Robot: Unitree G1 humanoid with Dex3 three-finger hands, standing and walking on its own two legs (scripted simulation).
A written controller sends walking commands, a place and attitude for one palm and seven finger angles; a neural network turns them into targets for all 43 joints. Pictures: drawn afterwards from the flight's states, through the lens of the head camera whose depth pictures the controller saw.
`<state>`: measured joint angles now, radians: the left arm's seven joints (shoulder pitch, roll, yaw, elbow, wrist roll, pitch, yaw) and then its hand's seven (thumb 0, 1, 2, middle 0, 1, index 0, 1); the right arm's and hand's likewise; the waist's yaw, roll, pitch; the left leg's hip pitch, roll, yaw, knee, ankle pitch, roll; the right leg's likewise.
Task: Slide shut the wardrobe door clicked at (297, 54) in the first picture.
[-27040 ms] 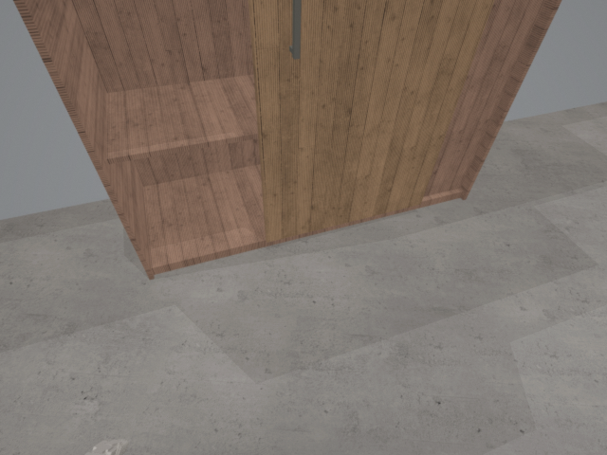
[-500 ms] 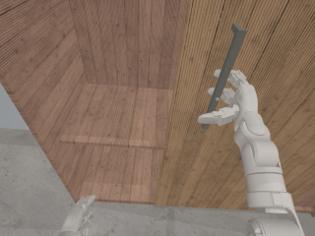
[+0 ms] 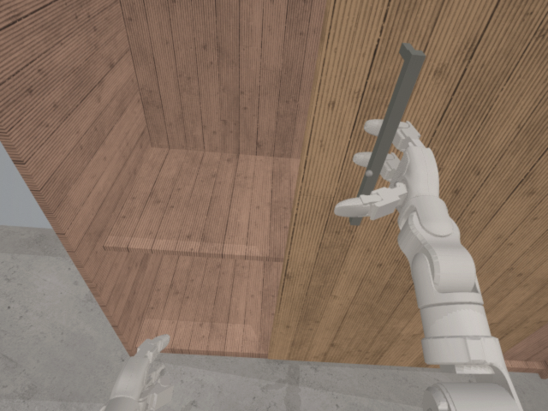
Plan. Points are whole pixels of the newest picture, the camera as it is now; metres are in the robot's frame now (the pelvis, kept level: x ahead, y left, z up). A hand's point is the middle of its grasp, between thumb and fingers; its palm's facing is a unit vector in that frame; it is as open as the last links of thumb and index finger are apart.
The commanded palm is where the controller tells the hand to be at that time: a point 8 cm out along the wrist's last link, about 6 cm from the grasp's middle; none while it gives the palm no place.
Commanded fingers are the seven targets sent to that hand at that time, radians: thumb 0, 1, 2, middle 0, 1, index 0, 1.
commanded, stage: slide the fingers in behind the handle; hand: right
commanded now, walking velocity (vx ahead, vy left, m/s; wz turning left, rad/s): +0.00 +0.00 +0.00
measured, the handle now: (376, 148) +0.44 -0.12 +0.20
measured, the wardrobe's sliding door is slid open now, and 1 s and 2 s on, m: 0.47 0.47 0.47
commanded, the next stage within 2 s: grip the handle and tug to test in 0.20 s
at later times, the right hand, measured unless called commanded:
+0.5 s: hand (366, 172) +0.38 -0.10 +0.20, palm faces +0.02 +1.00 -0.02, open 13.4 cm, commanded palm +0.36 -0.14 +0.19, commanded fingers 0.00 -0.01 -0.52 0.35 1.27 0.35 1.27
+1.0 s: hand (366, 169) +0.39 -0.10 +0.20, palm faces +0.02 +1.00 -0.02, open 5.7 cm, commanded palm +0.36 -0.14 +0.19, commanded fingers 0.00 -0.90 -0.90 0.45 1.40 0.45 1.40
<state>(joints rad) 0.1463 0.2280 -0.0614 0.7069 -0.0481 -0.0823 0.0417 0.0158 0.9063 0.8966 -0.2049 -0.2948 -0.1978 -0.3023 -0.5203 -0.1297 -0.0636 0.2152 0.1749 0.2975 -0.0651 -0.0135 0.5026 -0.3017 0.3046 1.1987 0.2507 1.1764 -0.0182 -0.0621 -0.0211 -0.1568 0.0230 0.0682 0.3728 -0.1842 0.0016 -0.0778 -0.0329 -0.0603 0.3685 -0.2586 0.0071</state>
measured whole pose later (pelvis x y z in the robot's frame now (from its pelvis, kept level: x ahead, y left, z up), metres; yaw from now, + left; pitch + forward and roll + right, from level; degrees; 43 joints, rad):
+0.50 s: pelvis +0.00 +0.00 +0.00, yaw +0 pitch -2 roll +0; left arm 0.15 0.23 -0.06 0.72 -0.05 -0.08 0.04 0.02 0.91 0.90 -0.20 -0.29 -0.20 -0.30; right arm -0.54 -0.12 -0.05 0.23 0.17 0.29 -0.08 -0.01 0.36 -0.36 0.32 1.22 0.26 1.21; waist -0.02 -0.06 -0.02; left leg -0.16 0.03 0.07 0.37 -0.19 0.00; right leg -0.08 -0.03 -0.05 0.37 -0.26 0.01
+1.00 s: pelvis +0.00 +0.00 +0.00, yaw -1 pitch -2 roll +0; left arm 0.15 0.23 -0.06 0.72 -0.05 -0.08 0.05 0.02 0.91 0.90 -0.20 -0.29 -0.20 -0.30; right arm -0.57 -0.12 -0.04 0.26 0.16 0.29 -0.08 0.01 -0.71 -0.82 0.43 1.37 0.39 1.36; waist -0.03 -0.06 -0.01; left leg -0.16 0.03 0.08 0.37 -0.19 0.00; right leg -0.08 -0.03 -0.05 0.37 -0.26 0.01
